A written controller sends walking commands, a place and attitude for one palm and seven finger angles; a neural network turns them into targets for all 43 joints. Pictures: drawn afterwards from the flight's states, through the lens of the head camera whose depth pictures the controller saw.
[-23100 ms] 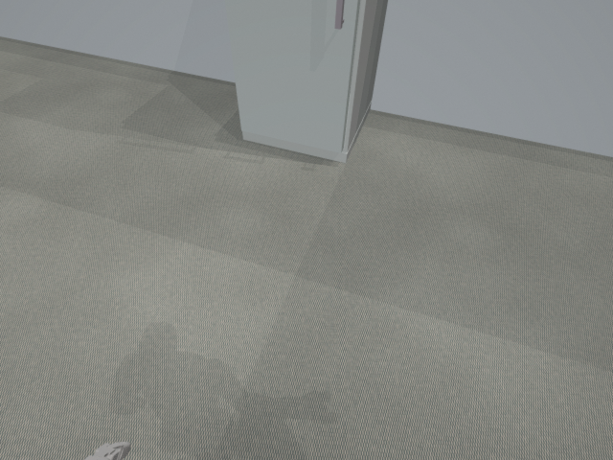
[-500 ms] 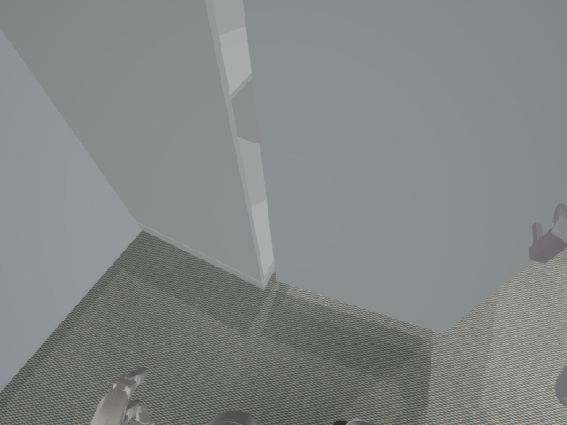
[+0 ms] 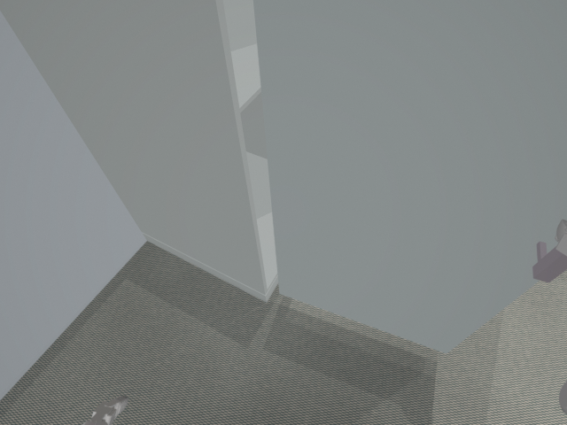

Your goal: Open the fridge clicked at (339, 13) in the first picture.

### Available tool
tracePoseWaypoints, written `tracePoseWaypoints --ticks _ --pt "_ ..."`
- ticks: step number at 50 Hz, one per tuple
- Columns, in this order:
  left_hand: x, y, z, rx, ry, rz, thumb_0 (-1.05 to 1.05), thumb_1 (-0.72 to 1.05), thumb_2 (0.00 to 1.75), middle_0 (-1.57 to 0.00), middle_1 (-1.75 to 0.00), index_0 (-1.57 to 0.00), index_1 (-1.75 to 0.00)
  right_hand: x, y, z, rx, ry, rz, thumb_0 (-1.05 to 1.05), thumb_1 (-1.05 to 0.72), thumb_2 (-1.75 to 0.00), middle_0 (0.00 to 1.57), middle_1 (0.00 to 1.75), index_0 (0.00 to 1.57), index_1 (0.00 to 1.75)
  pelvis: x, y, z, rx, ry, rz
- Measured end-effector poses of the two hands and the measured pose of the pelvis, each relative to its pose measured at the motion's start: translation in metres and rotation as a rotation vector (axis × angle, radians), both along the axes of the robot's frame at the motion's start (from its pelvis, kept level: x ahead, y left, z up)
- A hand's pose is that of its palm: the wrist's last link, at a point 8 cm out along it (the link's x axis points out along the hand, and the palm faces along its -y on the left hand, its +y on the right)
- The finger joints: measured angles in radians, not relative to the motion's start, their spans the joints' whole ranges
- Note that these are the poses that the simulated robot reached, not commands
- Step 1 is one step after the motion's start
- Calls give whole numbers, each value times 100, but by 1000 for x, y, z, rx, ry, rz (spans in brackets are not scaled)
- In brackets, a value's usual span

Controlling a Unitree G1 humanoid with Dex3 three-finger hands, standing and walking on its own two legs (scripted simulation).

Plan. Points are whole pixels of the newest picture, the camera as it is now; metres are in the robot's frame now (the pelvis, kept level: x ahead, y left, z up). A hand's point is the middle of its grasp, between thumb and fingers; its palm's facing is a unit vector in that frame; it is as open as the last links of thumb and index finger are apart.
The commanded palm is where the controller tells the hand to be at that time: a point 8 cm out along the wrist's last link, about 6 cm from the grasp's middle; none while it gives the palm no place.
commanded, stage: loosen the grip on the handle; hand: right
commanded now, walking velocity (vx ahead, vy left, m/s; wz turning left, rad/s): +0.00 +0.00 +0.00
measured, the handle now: out of the picture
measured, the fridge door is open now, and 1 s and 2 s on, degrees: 83 81 81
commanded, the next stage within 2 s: slip the hand off the handle in 0.52 s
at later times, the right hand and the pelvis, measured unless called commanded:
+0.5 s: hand out of the picture +0.39 -0.38 +0.04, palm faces +0.49 +0.85 -0.20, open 13.6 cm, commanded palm +0.35 -0.41 +0.07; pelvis -0.01 +0.00 -0.02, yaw +0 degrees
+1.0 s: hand out of the picture +0.38 -0.45 +0.04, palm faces +0.50 +0.85 -0.18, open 14.6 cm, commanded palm +0.34 -0.47 +0.07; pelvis +0.01 -0.03 -0.02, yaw +0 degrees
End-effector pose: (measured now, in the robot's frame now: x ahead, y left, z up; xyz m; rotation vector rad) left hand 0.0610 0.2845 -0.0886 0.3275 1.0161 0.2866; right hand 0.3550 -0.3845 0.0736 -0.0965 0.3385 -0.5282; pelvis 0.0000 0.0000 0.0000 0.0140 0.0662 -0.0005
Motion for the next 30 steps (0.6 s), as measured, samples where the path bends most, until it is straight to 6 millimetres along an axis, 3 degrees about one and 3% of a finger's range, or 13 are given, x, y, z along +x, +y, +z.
tracePoseWaypoints --ticks 6,13,17,22,30 --pt "-5 19 3 34 -5 -25 1 90 90 -20 -30 -20 -30 -8 -4 6 -69 24 16 2 -45 -68 44 138 45 140 -16 11 -8 5 60 -17" --pt "-27 26 -8 62 74 10 1 91 90 -20 -30 -20 -30 -11 -10 -8 -33 23 -8 1 6 -43 43 136 44 139 -28 15 -17 15 103 -13" --pt "-42 20 -15 65 129 21 1 91 90 -20 -30 -20 -30 -5 -15 -12 -71 39 14 1 30 -32 41 133 45 138 -25 14 -21 25 128 -18" --pt "-52 5 -20 31 167 66 1 91 90 -20 -30 -20 -30 -6 -22 -12 -42 -24 -11 0 45 -25 36 127 42 133 -14 9 -20 27 131 1" --pt "-35 -22 -24 -19 146 73 1 91 90 -20 -30 -20 -30 -3 -30 -9 -63 -7 24 -1 52 -21 28 118 34 122 2 -7 -17 30 124 5"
